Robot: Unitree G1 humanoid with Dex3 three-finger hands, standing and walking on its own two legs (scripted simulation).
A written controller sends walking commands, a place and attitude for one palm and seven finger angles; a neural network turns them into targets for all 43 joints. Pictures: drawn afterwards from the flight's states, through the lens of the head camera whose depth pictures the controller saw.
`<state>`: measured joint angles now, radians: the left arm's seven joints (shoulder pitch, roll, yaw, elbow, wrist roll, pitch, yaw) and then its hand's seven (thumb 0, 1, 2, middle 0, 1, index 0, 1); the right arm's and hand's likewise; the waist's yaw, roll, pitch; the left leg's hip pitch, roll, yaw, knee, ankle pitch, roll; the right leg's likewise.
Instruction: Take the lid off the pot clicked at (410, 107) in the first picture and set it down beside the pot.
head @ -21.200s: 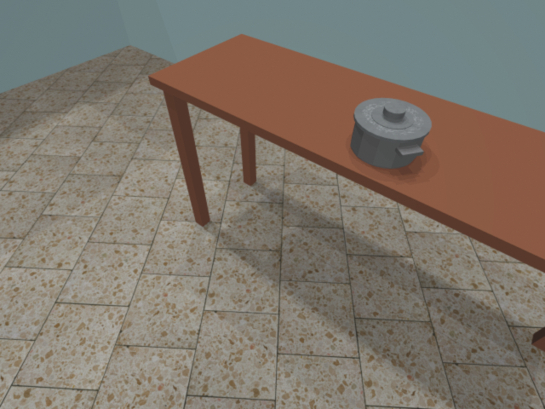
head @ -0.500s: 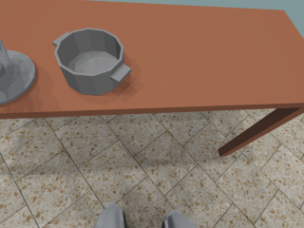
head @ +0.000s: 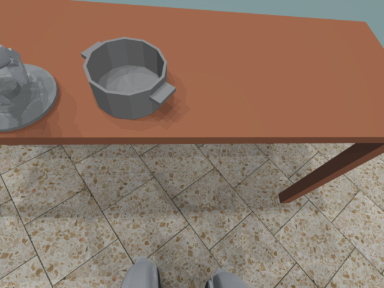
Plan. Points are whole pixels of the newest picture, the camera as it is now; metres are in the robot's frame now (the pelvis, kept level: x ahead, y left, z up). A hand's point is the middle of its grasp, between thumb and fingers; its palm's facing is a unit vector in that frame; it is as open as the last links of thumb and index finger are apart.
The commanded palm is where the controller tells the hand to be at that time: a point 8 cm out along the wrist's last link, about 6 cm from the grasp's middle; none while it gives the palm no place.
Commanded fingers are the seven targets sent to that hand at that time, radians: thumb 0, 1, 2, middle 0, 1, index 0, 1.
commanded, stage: open the fingers wide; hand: left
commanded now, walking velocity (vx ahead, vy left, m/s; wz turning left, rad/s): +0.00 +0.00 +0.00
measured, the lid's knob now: (5, 88) +0.51 +0.35 +0.06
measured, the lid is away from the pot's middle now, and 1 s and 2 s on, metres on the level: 0.24 0.24 0.24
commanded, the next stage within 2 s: raise the empty hand in 0.48 s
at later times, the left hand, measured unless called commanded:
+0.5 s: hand out of the picture +0.47 +0.34 +0.09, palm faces -0.43 -0.10 -0.90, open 11.0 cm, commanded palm +0.50 +0.33 +0.14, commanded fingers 0.00 -0.03 0.69 -0.37 -0.82 -0.37 -0.82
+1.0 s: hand out of the picture +0.47 +0.34 +0.13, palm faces -0.40 -0.09 -0.91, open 11.0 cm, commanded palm +0.50 +0.33 +0.19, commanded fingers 0.00 -0.03 0.69 -0.36 -0.83 -0.36 -0.83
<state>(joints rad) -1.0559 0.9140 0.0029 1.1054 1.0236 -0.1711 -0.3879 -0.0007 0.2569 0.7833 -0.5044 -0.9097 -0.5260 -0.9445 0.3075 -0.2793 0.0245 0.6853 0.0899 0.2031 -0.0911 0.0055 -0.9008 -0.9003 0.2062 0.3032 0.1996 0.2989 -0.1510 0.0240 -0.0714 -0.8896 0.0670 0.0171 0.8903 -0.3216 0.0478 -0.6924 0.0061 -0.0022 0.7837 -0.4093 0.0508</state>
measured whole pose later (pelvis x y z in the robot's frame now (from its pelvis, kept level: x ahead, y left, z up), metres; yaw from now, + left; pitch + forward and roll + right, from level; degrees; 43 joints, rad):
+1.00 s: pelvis +0.00 +0.00 +0.01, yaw +0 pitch +16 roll -5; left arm -1.07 0.90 -0.03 1.08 1.01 -0.14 -0.42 0.00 -0.02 0.69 -0.37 -0.83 -0.38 -0.83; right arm 0.32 -0.28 0.02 0.70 0.09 0.18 -0.10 0.01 -0.90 -0.90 0.21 0.30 0.20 0.30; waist -0.14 0.03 -0.08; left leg -0.82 0.06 0.02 0.84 -0.30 0.05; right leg -0.62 0.00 0.00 0.73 -0.38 0.04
